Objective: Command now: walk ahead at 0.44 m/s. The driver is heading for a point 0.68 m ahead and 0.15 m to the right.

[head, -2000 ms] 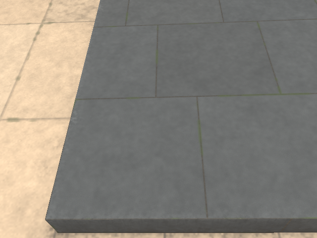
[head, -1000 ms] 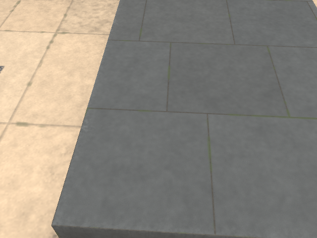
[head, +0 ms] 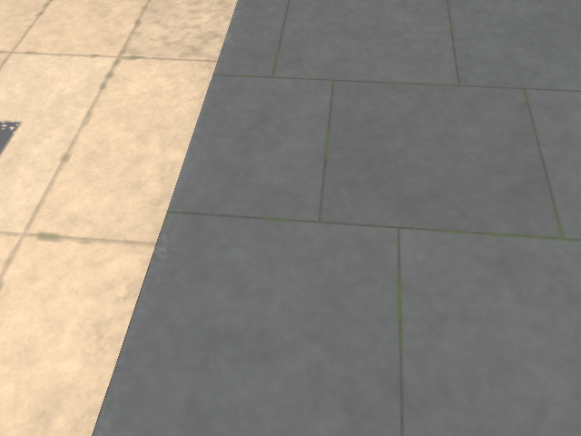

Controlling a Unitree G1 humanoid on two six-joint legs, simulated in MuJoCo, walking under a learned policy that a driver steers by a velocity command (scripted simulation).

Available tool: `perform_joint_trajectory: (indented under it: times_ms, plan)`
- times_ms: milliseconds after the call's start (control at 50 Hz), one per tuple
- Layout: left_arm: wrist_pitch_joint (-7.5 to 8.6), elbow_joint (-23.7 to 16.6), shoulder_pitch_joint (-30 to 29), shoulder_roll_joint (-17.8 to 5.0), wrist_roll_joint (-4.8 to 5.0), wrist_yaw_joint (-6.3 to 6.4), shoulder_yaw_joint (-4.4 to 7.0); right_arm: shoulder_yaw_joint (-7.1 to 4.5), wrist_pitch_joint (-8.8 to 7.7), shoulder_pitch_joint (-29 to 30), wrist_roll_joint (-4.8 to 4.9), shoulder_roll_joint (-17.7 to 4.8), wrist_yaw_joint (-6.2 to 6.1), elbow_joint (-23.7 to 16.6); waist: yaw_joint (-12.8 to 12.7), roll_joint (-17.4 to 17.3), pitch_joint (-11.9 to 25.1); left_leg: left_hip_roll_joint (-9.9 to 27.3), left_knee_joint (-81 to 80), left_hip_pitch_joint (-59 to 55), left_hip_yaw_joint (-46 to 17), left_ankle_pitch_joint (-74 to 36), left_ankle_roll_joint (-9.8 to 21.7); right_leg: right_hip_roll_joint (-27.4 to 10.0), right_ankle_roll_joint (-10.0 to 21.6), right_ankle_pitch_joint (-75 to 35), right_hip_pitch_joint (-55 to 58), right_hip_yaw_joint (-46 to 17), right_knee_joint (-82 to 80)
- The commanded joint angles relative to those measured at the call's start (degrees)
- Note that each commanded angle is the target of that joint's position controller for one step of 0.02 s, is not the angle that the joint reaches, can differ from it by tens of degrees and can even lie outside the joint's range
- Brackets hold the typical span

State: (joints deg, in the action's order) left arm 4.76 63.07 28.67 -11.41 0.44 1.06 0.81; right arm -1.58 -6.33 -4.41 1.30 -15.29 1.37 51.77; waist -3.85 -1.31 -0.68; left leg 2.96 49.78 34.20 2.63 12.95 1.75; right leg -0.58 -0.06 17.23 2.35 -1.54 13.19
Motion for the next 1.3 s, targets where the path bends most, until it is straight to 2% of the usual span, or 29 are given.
perform_joint_trajectory:
  times_ms: [20, 120, 140, 160, 180, 220, 300, 400, 500, 520, 560, 580, 600, 640, 660, 680, 700, 720, 760, 780, 820, 900, 1000, 1100, 1160, 1200, 1220, 1260, 1300]
  plan:
    - [0.72, -4.4, -2.9, -12.9, 0.44, 1.25, 2.68, 0.43, -0.2, 7.6, -0.24, -0.9, 0.16, -6.1, 2.4, 9.3, -3.8, -2.7, -11.8, -11.0, 1.5, -8.7, -1.2, -9.5, 8.6, -23.9, -12.4, -4.2, -7.5]
    - [-0.01, -6.2, -5.4, -10.2, 0.29, 0.61, 2.33, -4.01, 1.42, -17.7, -0.17, -8.5, -1.04, 1.9, 15.2, 5.9, 7.2, -3.5, -18.3, -39.0, -0.9, -8.9, 4.6, -7.1, 4.0, -40.6, -15.9, 0.1, 26.3]
    - [0.31, -7.8, -2.4, -3.9, -2.19, 0.0, 0.54, -4.9, 2.16, -23.3, -0.57, -14.2, -1.48, 3.7, 12.6, -12.5, 11.9, 11.4, -21.5, -50.0, -21.1, -11.6, 8.4, 0.3, 1.3, -1.6, -29.3, 2.2, 49.8]
    - [1.32, -5.7, 5.6, 0.3, 0.99, -0.45, -0.14, -4.4, 2.42, -26.2, -1.72, -14.0, -0.74, 4.0, 10.4, -19.9, 19.3, 21.5, -35.1, -54.0, -48.6, -2.7, 18.7, 5.6, 0.7, 15.9, -39.6, -4.6, 68.6]
    - [1.94, -6.3, 1.7, -4.8, 2.48, -1.12, 0.95, -3.48, 2.06, -20.9, -0.67, -9.4, -0.03, 4.2, 9.5, -9.1, 9.6, 20.0, -38.2, -45.9, -47.0, 15.7, 17.6, 1.4, 1.8, 12.3, -47.0, -5.7, 76.0]
    - [1.64, -9.6, -8.7, -6.4, 2.53, -1.0, 1.65, -1.55, 1.96, -12.3, -0.96, -3.8, 0.88, 2.9, 6.9, -0.8, -1.4, 15.3, -39.1, -30.2, -32.4, 19.7, 13.8, -3.8, 3.2, 3.9, -51.4, -1.7, 80.2]
    - [-1.19, -11.2, -6.7, -1.3, 1.71, -0.58, 0.96, 0.59, 2.53, -12.0, -1.98, 0.3, 1.08, 6.1, 1.6, -4.4, -4.7, 9.6, -40.2, -14.8, -18.5, 14.1, 11.2, -5.9, 3.4, 0.3, -54.5, 0.1, 87.8]
    - [-1.65, -19.2, -19.0, 5.6, 1.95, 0.2, -3.22, 2.75, 3.87, -25.8, -2.69, 1.8, -0.68, 12.0, 4.7, -3.2, -9.2, 14.7, -37.9, -22.9, -20.4, 8.9, 12.8, -3.4, 1.9, 6.4, -88.5, -3.4, 121.2]
    - [0.99, -29.4, -29.5, 3.6, -0.32, -1.4, -6.1, 3.93, 4.45, -24.9, -1.65, 0.8, -2.94, 10.1, 4.0, 1.8, -5.3, 7.8, -40.9, -13.1, -10.0, 5.9, 9.0, -5.3, -0.2, -8.5, -78.7, 4.6, 91.3]
    - [0.79, -31.9, -32.9, 5.0, -1.49, -1.41, -7.24, 2.94, 4.05, -27.4, -0.66, -1.7, -3.91, 10.2, 4.8, 1.4, -2.0, 10.6, -49.8, -10.5, -11.9, 1.9, 11.4, -7.1, 0.1, -7.7, -67.6, 8.3, 84.0]
    - [0.78, -32.4, -33.9, 3.7, -0.16, -1.78, -6.81, 2.64, 3.83, -27.1, 1.95, -2.2, -4.2, 10.8, 3.7, -1.4, 0.5, 9.4, -51.4, -17.5, -6.2, -17.6, 9.8, -6.9, 2.8, -2.7, -51.6, 11.9, 65.6]
    - [1.16, -32.6, -31.6, 1.8, 0.18, -1.98, -5.74, 2.67, 3.7, -29.2, 1.12, -3.6, -3.77, 11.1, 2.1, -6.8, 4.4, 8.6, -46.0, -20.7, -3.9, -51.0, 9.8, -1.8, 4.5, 1.5, -40.9, 16.4, 62.1]
    - [-2.75, -28.2, -24.2, 2.3, -0.06, -1.48, -5.11, 1.16, 2.8, -29.5, -0.25, -7.6, -3.27, 10.5, 1.6, -6.4, 5.8, 8.4, -36.3, -30.1, 1.4, -75.2, 10.1, 3.2, 7.3, 17.3, -39.5, 18.8, 59.4]
    - [-2.78, -23.7, -5.5, -2.4, -1.17, -1.63, -2.29, -0.13, 2.2, -27.7, -1.19, -8.4, -2.17, 10.1, -7.1, -13.5, 15.0, 10.8, -11.3, -36.9, -0.2, -85.7, 7.0, 3.5, 10.8, 12.6, -25.8, 7.9, 48.3]
    - [-2.55, -20.9, 2.6, -8.7, -2.55, -1.38, 0.38, 0.14, 1.14, -29.4, 0.34, -3.4, -0.87, 7.1, -7.9, -1.9, 21.3, 4.8, 8.4, -21.2, -1.1, -63.6, 4.2, -9.1, 15.3, 25.9, -12.8, -20.1, 34.7]
    - [-4.05, -17.4, 3.7, -15.7, -1.67, -1.03, 3.03, -0.19, 0.57, -25.2, -2.07, 1.4, 1.49, 3.6, -7.1, 14.4, 20.9, -7.9, 29.3, -5.4, -4.7, -3.1, 2.2, -16.8, 18.0, 38.2, -8.0, -53.8, 5.1]
    - [-3.79, -17.6, -5.1, -15.3, -1.44, -0.68, 3.61, -0.6, 0.69, -24.0, -4.26, 4.1, 1.86, 1.7, -1.6, 9.7, 16.3, -5.9, 46.9, 3.4, -13.3, -3.1, 3.3, -19.8, 16.6, 43.1, -12.5, -61.0, 1.3]
    - [-1.41, -17.7, -8.0, -8.4, -1.68, -1.45, 0.74, 1.18, 0.22, -15.5, -0.44, 6.7, 1.99, -0.2, -2.4, 7.6, 8.4, -7.9, 55.9, 9.1, -16.4, -2.5, 5.2, -21.0, 15.9, 30.9, -19.0, -53.5, -1.0]
    - [0.59, -11.8, -11.2, 3.6, -2.49, -4.19, -2.2, 1.59, 0.77, -10.5, -0.7, 5.1, 0.46, -6.4, 3.5, -0.3, 1.4, -3.5, 62.8, 13.3, -13.6, -4.7, 9.3, -17.7, 11.6, 16.1, -29.7, -32.3, 7.0]
    - [1.06, -9.5, -12.5, 6.2, -3.15, -4.74, -2.64, 1.73, 1.54, -13.6, -0.22, 4.7, 0.01, -6.3, 6.5, 0.0, 0.9, -3.1, 61.6, 12.6, -15.0, -6.1, 10.4, -15.1, 9.8, 9.8, -31.6, -23.0, 7.7]
    - [1.55, -6.9, -11.8, 5.9, -2.22, -5.46, -2.52, 3.18, 2.41, -15.4, -0.43, 6.5, -0.3, -6.5, 8.8, 1.5, -0.8, -3.1, 57.3, 15.7, -14.9, -8.2, 11.1, -10.2, 8.6, -1.3, -31.0, -10.6, 8.0]
    - [2.48, -8.0, -13.1, 0.2, -1.19, -3.83, -1.93, 2.16, 2.58, -8.9, -2.03, 0.4, -1.09, -8.3, 9.1, 3.1, -1.1, -0.6, 25.6, 10.6, -4.2, -13.3, 4.7, -4.4, 9.8, -21.3, -29.1, 1.9, -0.3]
    - [1.8, -5.9, -2.4, -5.6, -0.61, 0.28, -0.36, 1.85, 2.27, 3.6, -0.1, 3.3, -0.99, -9.8, 1.9, 5.8, 3.3, -2.1, -6.8, 4.1, 0.4, -18.5, 0.3, -6.0, 4.8, -44.8, -9.7, 3.2, -0.4]
    - [-0.46, -5.8, -3.3, -6.5, -0.33, 0.45, 1.0, 0.66, 2.9, 5.7, -0.71, 1.5, 0.17, -9.4, 1.4, 9.3, 2.7, -1.5, -18.1, 0.6, -1.8, -13.7, 1.3, -11.2, 7.5, -47.0, 0.4, 0.1, 5.1]
    - [-0.8, -7.0, -6.0, -6.6, -0.17, 0.31, 1.5, -0.94, 1.46, -1.1, -1.9, -2.1, -0.28, -6.1, 4.7, 6.3, 5.4, -3.6, -30.7, -12.5, -0.9, -20.7, 3.7, -8.6, 7.3, -46.0, 1.2, -0.9, 14.1]
    - [0.61, -7.6, -1.4, -3.3, -1.9, -0.32, 0.55, -2.18, 1.35, -9.0, -4.01, -7.6, -1.53, -4.3, 3.9, -2.7, 16.2, 9.5, -18.5, -44.3, -12.8, -60.1, 12.7, -2.5, 3.1, -22.6, -20.7, 0.6, 29.2]
    - [0.58, -5.9, 1.7, -0.6, -1.55, -0.41, -0.7, -1.35, 2.2, -13.1, -3.95, -3.1, -1.82, -3.2, 6.2, -10.2, 23.5, 18.8, -20.5, -51.4, -22.7, -62.8, 21.4, 1.9, 0.0, 8.5, -27.9, 0.6, 42.7]
    - [-0.85, -7.5, -5.8, -6.3, 0.13, -0.57, 1.1, -0.12, 2.73, -8.0, -2.21, 0.1, -1.74, -3.6, 5.4, -5.1, 15.9, 16.1, -27.6, -39.4, -23.2, -38.4, 18.4, -0.2, -1.8, 20.4, -31.8, -3.8, 51.4]
    - [-2.9, -8.1, -9.6, -5.9, -0.39, 0.58, 1.72, 0.32, 2.3, -1.1, -2.41, -0.1, -1.86, -4.4, 2.3, -1.0, 8.2, 12.6, -32.7, -24.4, -17.8, -23.9, 14.4, -2.8, -2.8, 15.2, -28.3, -3.7, 46.6]
